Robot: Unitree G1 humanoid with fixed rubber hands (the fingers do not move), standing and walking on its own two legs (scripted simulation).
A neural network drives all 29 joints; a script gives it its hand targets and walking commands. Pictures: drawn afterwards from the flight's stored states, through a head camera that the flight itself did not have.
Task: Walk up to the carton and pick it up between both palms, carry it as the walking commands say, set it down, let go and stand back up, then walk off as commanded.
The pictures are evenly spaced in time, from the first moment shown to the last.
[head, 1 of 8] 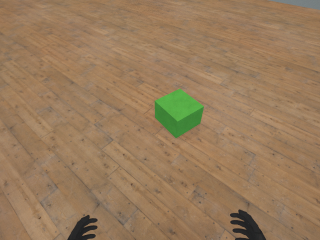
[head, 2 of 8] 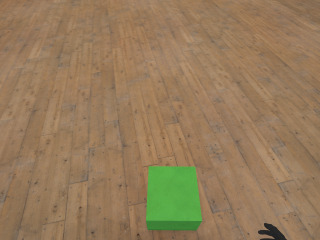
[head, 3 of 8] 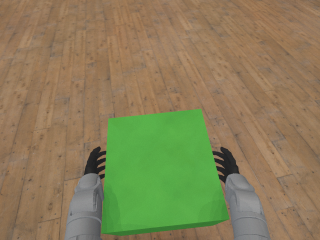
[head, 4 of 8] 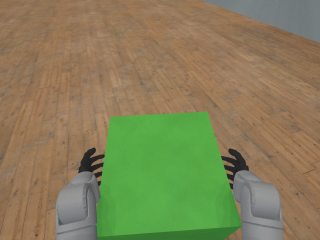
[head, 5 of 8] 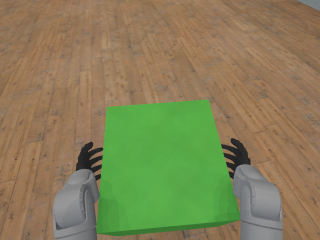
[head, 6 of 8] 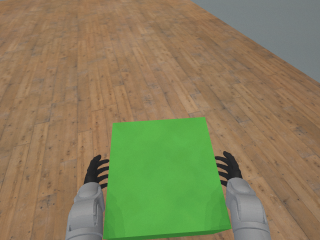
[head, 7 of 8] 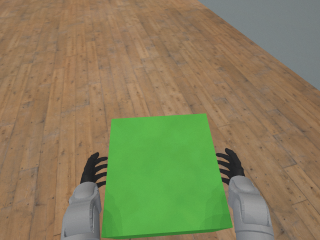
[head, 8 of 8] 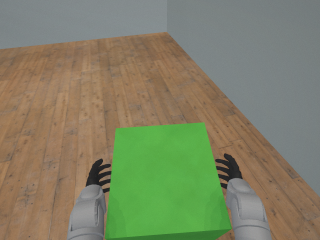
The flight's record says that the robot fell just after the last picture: no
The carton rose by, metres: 0.69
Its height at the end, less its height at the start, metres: +0.60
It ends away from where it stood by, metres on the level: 10.25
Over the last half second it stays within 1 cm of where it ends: yes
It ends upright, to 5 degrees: no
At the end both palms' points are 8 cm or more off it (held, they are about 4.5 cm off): no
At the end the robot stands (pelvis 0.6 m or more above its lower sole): yes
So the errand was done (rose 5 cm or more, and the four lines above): no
